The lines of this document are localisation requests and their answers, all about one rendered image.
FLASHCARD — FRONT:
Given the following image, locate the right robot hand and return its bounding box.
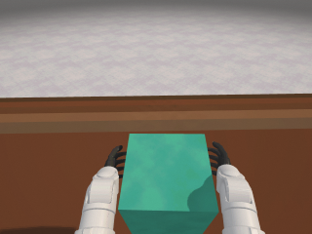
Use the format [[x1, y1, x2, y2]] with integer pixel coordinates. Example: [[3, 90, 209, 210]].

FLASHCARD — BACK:
[[207, 141, 231, 176]]

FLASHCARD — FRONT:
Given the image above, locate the carton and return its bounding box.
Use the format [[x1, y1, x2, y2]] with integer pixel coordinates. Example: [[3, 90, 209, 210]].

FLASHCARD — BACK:
[[118, 134, 219, 234]]

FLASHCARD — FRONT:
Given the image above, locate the left robot hand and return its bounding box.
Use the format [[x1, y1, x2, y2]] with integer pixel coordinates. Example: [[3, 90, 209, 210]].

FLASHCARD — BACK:
[[104, 145, 127, 178]]

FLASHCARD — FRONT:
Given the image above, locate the left robot forearm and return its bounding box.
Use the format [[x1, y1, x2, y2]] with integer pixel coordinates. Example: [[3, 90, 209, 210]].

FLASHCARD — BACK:
[[74, 166, 119, 234]]

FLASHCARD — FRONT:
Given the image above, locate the right robot forearm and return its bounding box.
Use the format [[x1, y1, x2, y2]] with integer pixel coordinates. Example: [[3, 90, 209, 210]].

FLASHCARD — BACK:
[[216, 164, 265, 234]]

